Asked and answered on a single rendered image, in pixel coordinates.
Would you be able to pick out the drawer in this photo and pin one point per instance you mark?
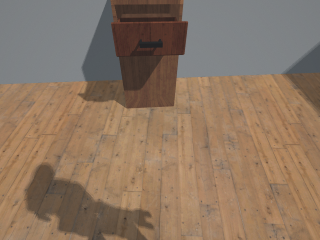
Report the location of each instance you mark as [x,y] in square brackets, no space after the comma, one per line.
[128,32]

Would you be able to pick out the handle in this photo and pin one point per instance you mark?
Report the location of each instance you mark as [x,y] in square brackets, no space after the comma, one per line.
[151,44]

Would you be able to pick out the cabinet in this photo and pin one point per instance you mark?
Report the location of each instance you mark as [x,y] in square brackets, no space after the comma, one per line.
[148,81]

